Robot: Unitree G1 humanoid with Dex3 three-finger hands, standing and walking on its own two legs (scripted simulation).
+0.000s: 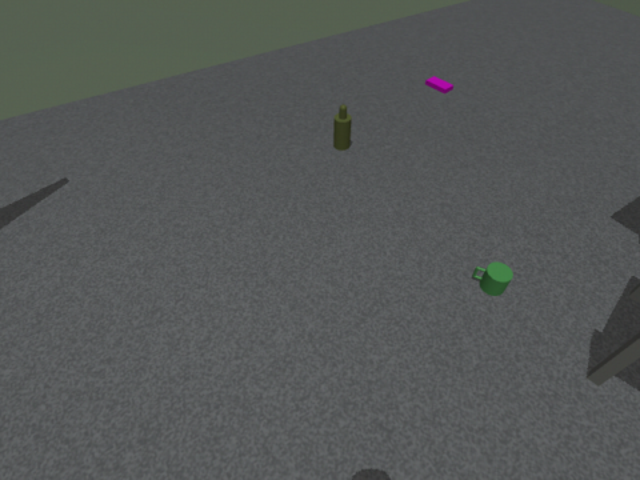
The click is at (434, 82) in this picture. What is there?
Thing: flat box
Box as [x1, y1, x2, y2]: [425, 76, 453, 93]
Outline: 425,82 425,84 444,93 452,89 453,85 434,76 427,79
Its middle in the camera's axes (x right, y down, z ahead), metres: +0.76 -0.96 +2.44
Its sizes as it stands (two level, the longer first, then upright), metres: 0.152 0.079 0.027
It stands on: the floor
